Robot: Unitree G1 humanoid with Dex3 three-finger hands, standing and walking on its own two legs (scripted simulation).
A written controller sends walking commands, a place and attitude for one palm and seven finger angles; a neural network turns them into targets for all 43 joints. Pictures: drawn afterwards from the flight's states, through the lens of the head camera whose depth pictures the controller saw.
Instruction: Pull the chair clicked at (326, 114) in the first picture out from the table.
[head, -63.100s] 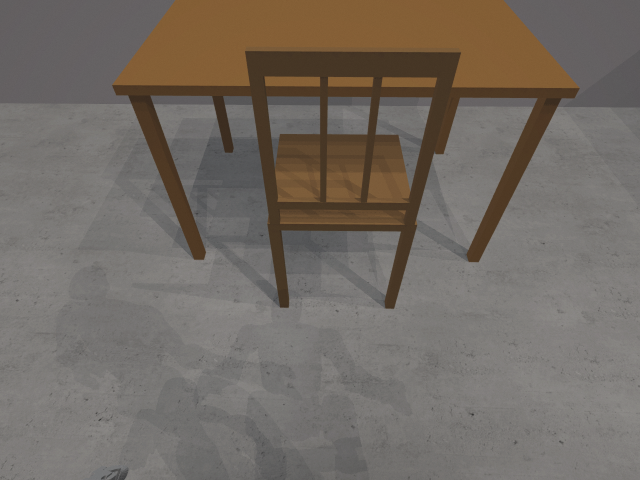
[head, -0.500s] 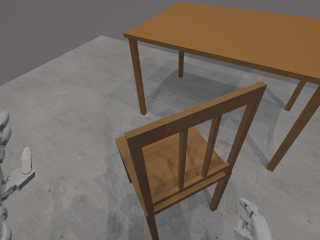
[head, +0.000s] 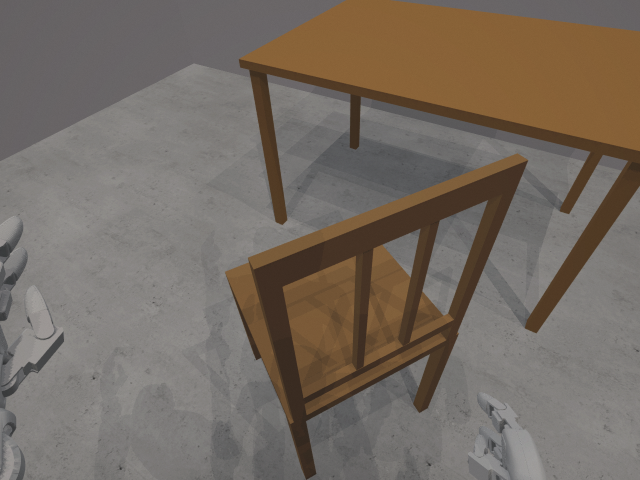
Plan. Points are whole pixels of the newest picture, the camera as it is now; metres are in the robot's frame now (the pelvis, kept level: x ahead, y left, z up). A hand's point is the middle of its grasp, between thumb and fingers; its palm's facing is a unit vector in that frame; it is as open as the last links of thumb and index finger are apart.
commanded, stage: step back with the hand held close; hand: left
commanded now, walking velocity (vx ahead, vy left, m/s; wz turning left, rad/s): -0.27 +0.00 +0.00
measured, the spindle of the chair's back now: (360, 316) +0.38 -0.01 -0.07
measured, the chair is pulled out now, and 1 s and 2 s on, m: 0.51 0.51 0.51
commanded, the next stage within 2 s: stop stepping back and stand still in 1.74 s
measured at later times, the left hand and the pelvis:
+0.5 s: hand (35, 388) +0.15 +0.27 +0.16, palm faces +0.45 -0.75 -0.49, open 7.4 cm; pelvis -0.05 +0.00 -0.01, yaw +0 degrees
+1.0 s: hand (17, 414) +0.12 +0.27 +0.16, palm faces +0.47 -0.75 -0.46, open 7.4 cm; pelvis -0.08 +0.00 -0.02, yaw +2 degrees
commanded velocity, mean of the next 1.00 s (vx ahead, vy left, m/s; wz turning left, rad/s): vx -0.31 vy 0.00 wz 0.00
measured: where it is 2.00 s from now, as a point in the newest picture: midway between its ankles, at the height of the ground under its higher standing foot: outside the picture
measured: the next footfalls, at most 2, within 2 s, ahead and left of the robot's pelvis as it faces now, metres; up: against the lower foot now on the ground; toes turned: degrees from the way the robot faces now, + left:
right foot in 1.68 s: -0.18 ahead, -0.15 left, +0.00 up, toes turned -1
left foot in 1.94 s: -0.17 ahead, +0.07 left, +0.00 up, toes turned +2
